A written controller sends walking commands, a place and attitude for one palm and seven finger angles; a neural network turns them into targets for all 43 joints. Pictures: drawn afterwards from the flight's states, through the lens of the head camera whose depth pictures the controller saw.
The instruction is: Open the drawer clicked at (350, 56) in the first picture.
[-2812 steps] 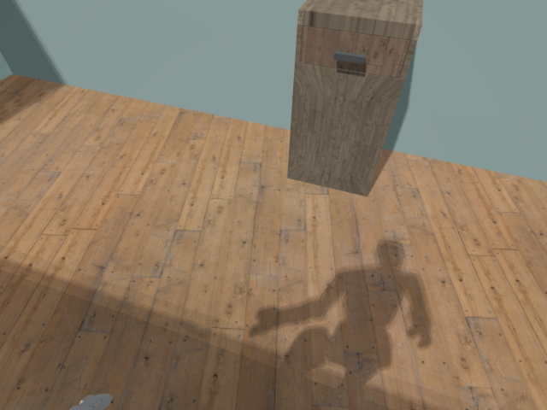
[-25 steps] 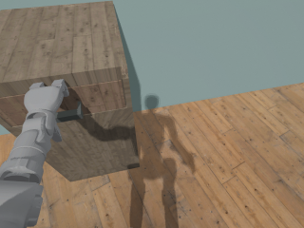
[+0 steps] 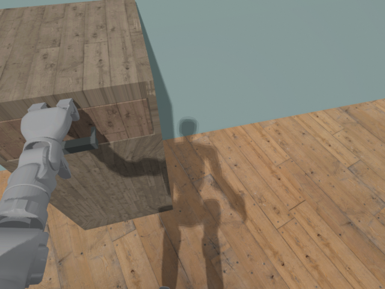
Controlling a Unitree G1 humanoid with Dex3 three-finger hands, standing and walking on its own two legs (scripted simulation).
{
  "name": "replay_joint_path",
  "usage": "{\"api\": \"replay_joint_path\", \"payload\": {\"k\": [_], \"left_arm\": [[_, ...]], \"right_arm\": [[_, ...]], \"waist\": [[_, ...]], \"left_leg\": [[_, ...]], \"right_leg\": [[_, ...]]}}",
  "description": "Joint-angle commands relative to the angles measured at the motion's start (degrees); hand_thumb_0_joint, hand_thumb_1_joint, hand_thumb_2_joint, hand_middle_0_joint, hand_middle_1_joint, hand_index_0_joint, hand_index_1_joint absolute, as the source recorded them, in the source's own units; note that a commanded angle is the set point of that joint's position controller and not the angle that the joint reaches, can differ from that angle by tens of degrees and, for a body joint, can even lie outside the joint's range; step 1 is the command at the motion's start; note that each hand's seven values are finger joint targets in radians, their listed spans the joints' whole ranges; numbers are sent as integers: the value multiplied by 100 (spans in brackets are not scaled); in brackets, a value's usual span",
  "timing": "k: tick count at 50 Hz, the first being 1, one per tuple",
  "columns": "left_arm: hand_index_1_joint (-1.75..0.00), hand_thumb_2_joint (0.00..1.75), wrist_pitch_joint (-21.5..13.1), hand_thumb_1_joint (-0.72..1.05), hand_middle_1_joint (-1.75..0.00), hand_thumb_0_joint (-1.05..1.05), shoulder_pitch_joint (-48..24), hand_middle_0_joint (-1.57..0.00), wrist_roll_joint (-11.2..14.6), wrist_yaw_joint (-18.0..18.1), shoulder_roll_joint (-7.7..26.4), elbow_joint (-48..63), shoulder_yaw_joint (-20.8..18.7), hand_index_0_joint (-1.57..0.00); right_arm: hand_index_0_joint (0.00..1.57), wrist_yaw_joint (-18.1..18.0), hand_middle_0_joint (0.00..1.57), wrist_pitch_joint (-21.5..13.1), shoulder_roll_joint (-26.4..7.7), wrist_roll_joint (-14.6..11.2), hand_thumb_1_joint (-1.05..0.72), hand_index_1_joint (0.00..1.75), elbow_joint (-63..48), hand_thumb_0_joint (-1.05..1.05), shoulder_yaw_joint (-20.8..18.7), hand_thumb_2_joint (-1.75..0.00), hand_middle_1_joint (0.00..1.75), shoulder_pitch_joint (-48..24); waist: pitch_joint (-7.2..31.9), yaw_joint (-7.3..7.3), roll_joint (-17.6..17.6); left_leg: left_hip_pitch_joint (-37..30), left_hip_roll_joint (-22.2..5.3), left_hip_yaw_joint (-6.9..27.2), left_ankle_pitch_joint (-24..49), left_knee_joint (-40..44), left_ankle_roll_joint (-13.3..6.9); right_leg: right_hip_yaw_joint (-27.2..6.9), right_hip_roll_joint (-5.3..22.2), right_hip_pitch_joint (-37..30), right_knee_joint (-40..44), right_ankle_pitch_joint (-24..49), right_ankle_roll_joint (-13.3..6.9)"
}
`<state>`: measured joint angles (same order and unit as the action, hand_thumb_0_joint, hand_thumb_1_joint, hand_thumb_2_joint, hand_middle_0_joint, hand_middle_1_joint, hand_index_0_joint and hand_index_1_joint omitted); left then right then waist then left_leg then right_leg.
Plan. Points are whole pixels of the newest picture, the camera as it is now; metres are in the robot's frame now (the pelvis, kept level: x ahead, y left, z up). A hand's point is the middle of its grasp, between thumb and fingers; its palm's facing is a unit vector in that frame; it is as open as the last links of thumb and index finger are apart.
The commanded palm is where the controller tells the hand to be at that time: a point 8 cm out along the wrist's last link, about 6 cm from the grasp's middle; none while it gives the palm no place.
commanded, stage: re-aim the fingers above the handle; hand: left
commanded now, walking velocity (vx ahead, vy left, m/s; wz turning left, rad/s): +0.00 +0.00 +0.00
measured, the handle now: (73, 139) +0.47 +0.31 -0.01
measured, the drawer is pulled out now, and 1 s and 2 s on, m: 0.00 0.00 0.00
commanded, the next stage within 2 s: lower the fingers behind the handle in 0.16 s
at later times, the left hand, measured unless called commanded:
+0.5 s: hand (60, 140) +0.43 +0.30 +0.04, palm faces -0.02 -0.01 -1.00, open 13.6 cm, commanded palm +0.41 +0.30 +0.08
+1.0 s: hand (61, 140) +0.43 +0.30 +0.04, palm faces +0.01 +0.01 -1.00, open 13.7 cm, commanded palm +0.41 +0.30 +0.05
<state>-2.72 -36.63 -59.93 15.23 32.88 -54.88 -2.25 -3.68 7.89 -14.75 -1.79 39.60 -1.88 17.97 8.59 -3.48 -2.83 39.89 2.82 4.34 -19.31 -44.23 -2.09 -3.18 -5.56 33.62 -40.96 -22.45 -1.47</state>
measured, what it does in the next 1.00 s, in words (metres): stands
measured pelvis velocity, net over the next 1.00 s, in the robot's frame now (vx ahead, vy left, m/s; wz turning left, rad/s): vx -0.03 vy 0.00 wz -0.01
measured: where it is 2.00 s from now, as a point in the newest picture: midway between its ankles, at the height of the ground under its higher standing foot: outside the picture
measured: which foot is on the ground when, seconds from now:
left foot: down 0.00-1.00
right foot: down 0.00-1.00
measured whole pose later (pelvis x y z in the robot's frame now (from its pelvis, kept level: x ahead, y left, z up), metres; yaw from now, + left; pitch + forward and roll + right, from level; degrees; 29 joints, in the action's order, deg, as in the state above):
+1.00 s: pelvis -0.03 +0.00 -0.02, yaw +0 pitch +18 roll -3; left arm -1.6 -44.5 -60.7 18.8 34.3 -62.7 0.1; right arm -3.3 7.9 -15.1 -2.0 38.3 -0.1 19.9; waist 10.3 -4.8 -2.5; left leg 48.5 2.6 4.3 -19.0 -49.9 -2.1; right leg -2.5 -6.1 42.4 -47.0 -22.5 -1.0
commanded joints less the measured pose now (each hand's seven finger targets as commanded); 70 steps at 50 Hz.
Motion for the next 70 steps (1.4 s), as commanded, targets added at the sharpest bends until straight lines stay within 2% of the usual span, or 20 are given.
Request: {"api": "replay_joint_path", "payload": {"k": [1,3,4,5,8,11,14,15,21,22,30,36,39,47,48,52,55,57,65,70], "left_arm": [[-120,30,130,-50,-120,0,-2565,-30,-20,163,1996,844,-526,-30],[-120,30,120,-50,-120,0,-2693,-30,16,159,1895,738,-455,-30],[-120,30,96,-50,-120,0,-2672,-30,-51,183,2135,820,-605,-30],[-120,30,120,-50,-120,0,-2689,-30,-51,192,1979,755,-462,-30],[-120,30,121,-50,-120,0,-2880,-30,-41,205,1984,700,-470,-30],[-120,30,126,-50,-120,0,-2768,-30,-45,233,2129,671,-573,-30],[-120,30,109,-50,-120,0,-2882,-30,-52,224,2123,583,-514,-30],[-120,30,145,-50,-120,0,-2623,-30,-27,219,1930,409,-430,-30],[-120,30,147,-50,-120,0,-2484,-30,-51,218,2029,239,-504,-30],[-120,30,157,-50,-120,0,-2439,-30,-43,215,1907,157,-401,-30],[-120,30,204,-50,-120,0,-2281,-30,-88,261,1602,-121,-205,-30],[-120,30,331,-50,-120,0,-2462,-30,-148,242,1745,-405,-181,-30],[-120,30,368,-50,-120,0,-2457,-30,-161,215,1657,-477,-69,-30],[-120,30,427,-50,-120,0,-2274,-30,-142,109,1665,-779,-3,-30],[-120,30,413,-50,-120,0,-2233,-30,-133,93,1763,-791,-115,-30],[-120,30,425,-50,-120,0,-2214,-30,-150,64,1506,-902,145,-30],[-120,30,430,-50,-120,0,-2256,-30,-144,52,1675,-975,52,-30],[-120,30,457,-50,-120,0,-2060,-30,-105,35,1597,-1074,71,-30],[-120,30,545,-50,-120,0,-2395,-30,-125,-5,1633,-1177,214,-30],[-120,30,581,-50,-120,0,-2400,-30,-146,-56,1703,-1208,197,-30]], "right_arm": [[20,-120,20,-131,-901,-37,-90,30,-498,0,-271,-90,30,354],[20,-111,20,-164,-907,-8,-90,30,-473,0,-278,-90,30,412],[20,-131,20,-153,-912,-41,-90,30,-482,0,-273,-90,30,402],[20,-131,20,-164,-916,-8,-90,30,-478,0,-276,-90,30,428],[20,-132,20,-178,-915,-8,-90,30,-447,0,-267,-90,30,463],[20,-138,20,-176,-915,-22,-90,30,-463,0,-255,-90,30,468],[20,-144,20,-179,-910,-36,-90,30,-471,0,-239,-90,30,485],[20,-129,20,-191,-911,-9,-90,30,-467,0,-250,-90,30,481],[20,-108,20,-158,-928,-21,-90,30,-469,0,-239,-90,30,541],[20,-98,20,-161,-930,-4,-90,30,-475,0,-240,-90,30,543],[20,-38,20,-155,-943,10,-90,30,-492,0,-255,-90,30,641],[20,-52,20,-152,-973,-28,-90,30,-465,0,-210,-90,30,691],[20,-46,20,-149,-965,-26,-90,30,-485,0,-204,-90,30,716],[20,-62,20,-124,-994,-17,-90,30,-557,0,-147,-90,30,705],[20,-54,20,-114,-1010,-10,-90,30,-548,0,-144,-90,30,705],[20,-70,20,-152,-1005,-32,-90,30,-633,0,-124,-90,30,700],[20,-89,20,-147,-1031,-29,-90,30,-646,0,-100,-90,30,714],[20,-80,20,-163,-1028,-38,-90,30,-672,0,-96,-90,30,696],[20,-127,20,-211,-1064,-58,-90,30,-719,0,-45,-90,30,640],[20,-146,20,-213,-1069,-56,-90,30,-728,0,-23,-90,30,586]], "waist": [[1570,-107,-60],[1459,-162,-62],[1725,-96,-113],[1619,-143,-254],[1585,-194,-100],[1817,-115,-82],[1661,-154,-56],[1511,-134,-212],[1603,-111,94],[1437,-123,-45],[1312,-180,93],[1168,-264,341],[1264,-272,154],[997,-292,313],[1022,-240,372],[945,-317,294],[997,-334,421],[1048,-290,496],[940,-415,471],[1015,-387,468]], "left_leg": [[-1223,-40,-326,1268,425,-159],[-1231,-54,-319,1204,421,-171],[-1286,-51,-315,1219,426,-165],[-1316,-58,-320,1236,396,-154],[-1256,-77,-279,1111,398,-159],[-1261,-57,-290,1112,382,-162],[-1105,-52,-285,980,402,-167],[-1138,-60,-307,966,374,-157],[-902,-52,-318,877,324,-165],[-856,-59,-335,828,317,-154],[-749,-78,-311,627,264,-158],[-427,-69,-300,296,221,-178],[-436,-50,-332,278,175,-177],[-67,-41,-346,-47,66,-174],[-62,-49,-328,-2,65,-172],[27,-32,-338,-214,-1,-173],[133,-47,-325,-215,-79,-180],[183,-32,-339,-264,-111,-180],[412,-13,-297,-614,-209,-186],[486,-8,-277,-658,-277,-180]], "right_leg": [[194,129,-431,584,1480,-37],[213,126,-358,602,1335,-58],[187,128,-402,575,1341,-40],[217,123,-310,534,1322,-68],[231,120,-226,558,1165,-65],[197,118,-312,544,1205,-33],[195,123,-251,553,1104,-27],[226,116,-132,527,1031,-63],[194,116,-167,508,1055,-32],[211,117,-80,490,986,-48],[247,92,211,446,721,-57],[219,104,378,455,478,-23],[188,111,429,431,449,-23],[199,114,599,370,192,-26],[204,101,567,351,223,-43],[207,104,817,317,21,-35],[197,104,847,242,31,-26],[192,107,838,240,-20,-22],[203,115,1181,141,-366,-13],[225,114,1267,46,-432,-23]]}}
